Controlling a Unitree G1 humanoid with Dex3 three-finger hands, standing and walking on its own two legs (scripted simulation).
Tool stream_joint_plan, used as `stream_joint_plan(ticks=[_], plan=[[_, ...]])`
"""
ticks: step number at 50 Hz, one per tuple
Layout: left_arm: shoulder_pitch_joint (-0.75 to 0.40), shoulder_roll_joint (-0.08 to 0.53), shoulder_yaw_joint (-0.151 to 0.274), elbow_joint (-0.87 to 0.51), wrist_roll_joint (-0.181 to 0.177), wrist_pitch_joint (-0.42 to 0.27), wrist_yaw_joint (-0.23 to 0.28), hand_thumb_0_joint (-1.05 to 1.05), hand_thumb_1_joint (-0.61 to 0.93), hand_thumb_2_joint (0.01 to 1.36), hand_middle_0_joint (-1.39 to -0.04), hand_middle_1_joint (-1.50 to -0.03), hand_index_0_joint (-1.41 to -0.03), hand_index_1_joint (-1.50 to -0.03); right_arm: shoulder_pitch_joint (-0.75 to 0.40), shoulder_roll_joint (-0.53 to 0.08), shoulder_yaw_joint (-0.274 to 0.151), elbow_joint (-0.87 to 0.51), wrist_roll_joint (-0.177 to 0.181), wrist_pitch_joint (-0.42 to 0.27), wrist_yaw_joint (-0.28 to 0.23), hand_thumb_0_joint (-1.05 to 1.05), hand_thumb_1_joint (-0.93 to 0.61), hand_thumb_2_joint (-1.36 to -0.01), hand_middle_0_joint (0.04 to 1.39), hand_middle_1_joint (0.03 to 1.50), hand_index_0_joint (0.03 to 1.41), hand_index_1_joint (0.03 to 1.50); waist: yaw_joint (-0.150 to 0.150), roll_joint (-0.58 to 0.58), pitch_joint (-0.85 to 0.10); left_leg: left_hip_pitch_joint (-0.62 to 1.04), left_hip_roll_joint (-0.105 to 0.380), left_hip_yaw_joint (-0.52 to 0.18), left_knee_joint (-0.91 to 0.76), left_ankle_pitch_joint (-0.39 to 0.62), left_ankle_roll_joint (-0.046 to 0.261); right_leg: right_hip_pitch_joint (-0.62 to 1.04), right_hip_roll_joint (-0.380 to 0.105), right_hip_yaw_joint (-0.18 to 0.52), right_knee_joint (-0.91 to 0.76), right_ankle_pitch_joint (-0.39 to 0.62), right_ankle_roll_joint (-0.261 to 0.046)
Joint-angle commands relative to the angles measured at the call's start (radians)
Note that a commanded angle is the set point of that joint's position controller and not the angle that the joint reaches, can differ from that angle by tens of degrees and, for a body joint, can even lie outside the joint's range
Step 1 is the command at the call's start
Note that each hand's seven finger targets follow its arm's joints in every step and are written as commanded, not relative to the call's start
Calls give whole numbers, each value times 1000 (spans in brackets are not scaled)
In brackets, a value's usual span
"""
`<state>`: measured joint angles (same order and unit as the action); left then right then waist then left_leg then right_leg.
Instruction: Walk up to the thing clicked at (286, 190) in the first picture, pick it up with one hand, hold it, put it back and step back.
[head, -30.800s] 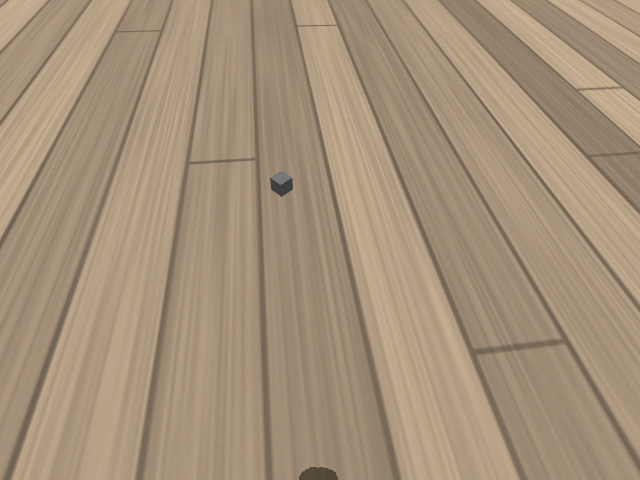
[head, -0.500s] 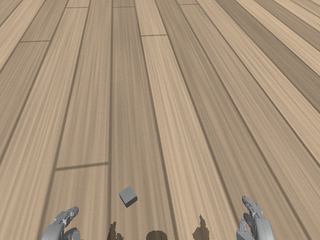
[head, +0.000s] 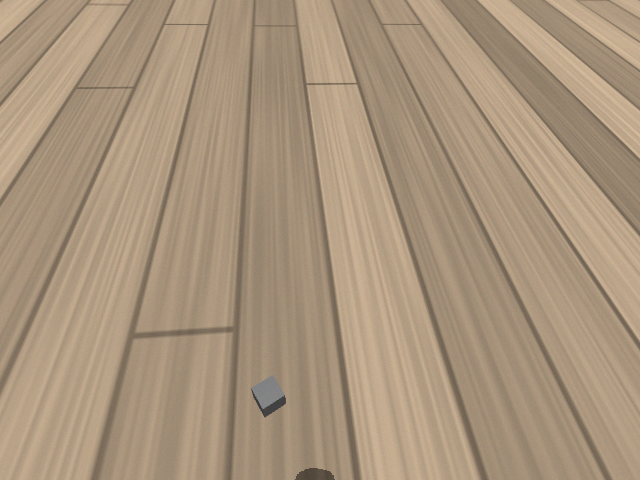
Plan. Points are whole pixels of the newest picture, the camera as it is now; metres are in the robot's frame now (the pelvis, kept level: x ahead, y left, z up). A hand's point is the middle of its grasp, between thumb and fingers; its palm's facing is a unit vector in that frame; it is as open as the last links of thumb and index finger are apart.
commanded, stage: stand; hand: left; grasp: from above
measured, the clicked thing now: (268, 396) +0.49 +0.15 -0.73
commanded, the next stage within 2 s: none
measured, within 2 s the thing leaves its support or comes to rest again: neither
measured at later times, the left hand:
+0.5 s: hand out of the picture +0.04 +0.24 -0.15, palm faces +0.04 -0.94 -0.33, open 7.4 cm
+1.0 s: hand out of the picture +0.05 +0.23 -0.14, palm faces +0.01 -0.94 -0.33, open 7.4 cm
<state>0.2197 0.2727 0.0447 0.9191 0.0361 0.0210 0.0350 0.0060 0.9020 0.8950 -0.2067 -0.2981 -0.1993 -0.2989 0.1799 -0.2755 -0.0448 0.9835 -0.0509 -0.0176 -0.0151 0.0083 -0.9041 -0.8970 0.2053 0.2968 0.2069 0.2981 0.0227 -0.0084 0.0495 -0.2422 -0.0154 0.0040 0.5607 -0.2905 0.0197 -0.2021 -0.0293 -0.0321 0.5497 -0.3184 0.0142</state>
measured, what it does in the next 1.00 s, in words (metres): stands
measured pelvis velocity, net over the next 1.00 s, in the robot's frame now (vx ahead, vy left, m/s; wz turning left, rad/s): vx -0.01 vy -0.01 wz -0.01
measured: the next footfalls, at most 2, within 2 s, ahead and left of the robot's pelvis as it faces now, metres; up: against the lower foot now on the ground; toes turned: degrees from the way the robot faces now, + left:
none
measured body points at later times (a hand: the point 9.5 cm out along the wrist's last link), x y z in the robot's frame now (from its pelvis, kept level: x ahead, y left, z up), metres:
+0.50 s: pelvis -0.01 +0.00 +0.01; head -0.02 -0.01 +0.46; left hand +0.03 +0.29 -0.12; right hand +0.06 -0.28 -0.13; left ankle +0.01 +0.11 -0.73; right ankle -0.01 -0.13 -0.73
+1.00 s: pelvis -0.01 -0.01 +0.02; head +0.00 -0.02 +0.47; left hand +0.05 +0.28 -0.12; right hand +0.06 -0.30 -0.13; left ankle +0.01 +0.11 -0.73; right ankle -0.01 -0.13 -0.73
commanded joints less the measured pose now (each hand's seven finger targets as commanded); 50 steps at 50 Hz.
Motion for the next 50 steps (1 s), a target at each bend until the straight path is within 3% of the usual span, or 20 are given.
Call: stream_joint_plan(ticks=[1,8,10,16,21,23,26,30,40,47,50], plan=[[-56,169,35,-16,-5,-37,9,0,900,900,-200,-300,-200,-301,-49,-185,-39,-35,13,-22,-21,0,-900,-900,200,300,200,300,-5,35,-66,84,107,-138,-185,247,23,44,-66,77,-140,189,-31],[-71,180,30,71,-6,-42,9,0,900,900,-200,-300,-200,-301,-53,-195,-37,24,21,-18,-22,0,-900,-900,200,300,200,300,-6,24,-66,128,111,-125,-234,275,13,107,-82,82,-209,215,-24],[-67,180,28,91,-4,-39,7,0,900,900,-200,-300,-200,-301,-69,-197,-35,33,21,-15,-20,0,-900,-900,200,300,200,300,-2,34,-37,112,113,-134,-266,177,14,95,-78,76,-227,167,-22],[-84,183,23,129,-5,-43,3,0,900,900,-200,-300,-200,-301,-90,-196,-32,59,22,-13,-16,0,-900,-900,200,300,200,300,0,10,-19,117,115,-129,-285,180,10,100,-89,86,-262,167,-23],[-96,198,23,150,-7,-43,0,0,900,900,-200,-300,-200,-301,-90,-203,-30,74,23,-11,-12,0,-900,-900,200,300,200,300,-7,15,7,100,114,-131,-310,101,4,81,-85,88,-281,119,-21],[-94,206,23,153,-8,-45,0,0,900,900,-200,-300,-200,-301,-90,-204,-28,78,24,-12,-10,0,-900,-900,200,300,200,300,-6,6,-28,126,116,-126,-300,146,9,95,-94,94,-286,155,-24],[-101,212,22,162,-7,-47,-1,0,900,900,-200,-300,-200,-301,-93,-204,-22,83,25,-10,-8,0,-900,-900,200,300,200,300,-11,14,-7,113,117,-126,-308,114,6,83,-89,94,-291,129,-21],[-107,214,18,167,-10,-50,-2,0,900,900,-200,-300,-200,-301,-89,-213,-19,91,27,-11,-7,0,-900,-900,200,300,200,300,-15,9,-27,127,119,-119,-300,156,5,97,-96,104,-300,151,-22],[-113,230,17,181,-15,-49,-7,0,900,900,-200,-300,-200,-301,-91,-226,-11,106,28,-11,-7,0,-900,-900,200,300,200,300,-13,22,-30,122,125,-117,-309,127,4,89,-93,106,-298,144,-29],[-120,230,16,184,-17,-52,-8,0,900,900,-200,-300,-200,-301,-96,-232,-6,109,32,-15,-8,0,-900,-900,200,300,200,300,-15,1,-58,157,136,-108,-288,254,6,112,-101,105,-292,237,-27],[-133,234,17,184,-19,-52,-8,0,900,900,-200,-300,-200,-301,-89,-234,-3,112,32,-14,-9,0,-900,-900,200,300,200,300,-19,6,-58,143,134,-108,-295,243,5,122,-100,105,-296,236,-26]])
